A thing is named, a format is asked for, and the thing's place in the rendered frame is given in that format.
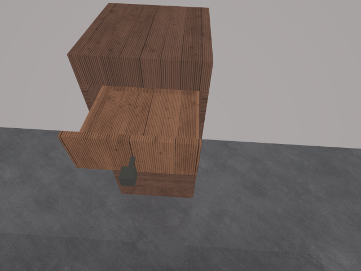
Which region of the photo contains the drawer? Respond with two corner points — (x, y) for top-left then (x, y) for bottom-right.
(57, 86), (202, 176)

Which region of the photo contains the handle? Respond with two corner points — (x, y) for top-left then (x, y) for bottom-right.
(118, 156), (138, 186)

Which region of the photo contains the cabinet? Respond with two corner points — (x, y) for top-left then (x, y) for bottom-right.
(67, 3), (213, 198)

